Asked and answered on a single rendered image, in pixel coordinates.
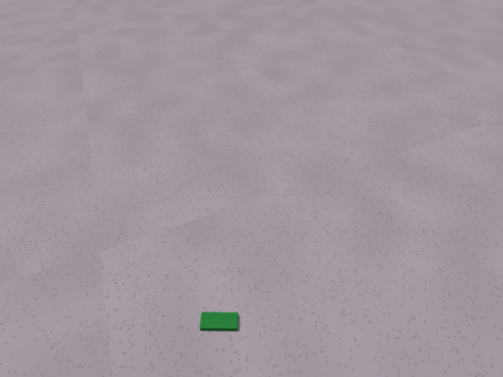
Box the small box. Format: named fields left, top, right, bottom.
left=200, top=312, right=238, bottom=331

